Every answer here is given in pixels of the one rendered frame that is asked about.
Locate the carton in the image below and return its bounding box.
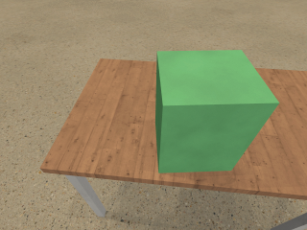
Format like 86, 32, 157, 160
155, 50, 279, 173

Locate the table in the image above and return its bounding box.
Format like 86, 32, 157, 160
40, 58, 307, 230

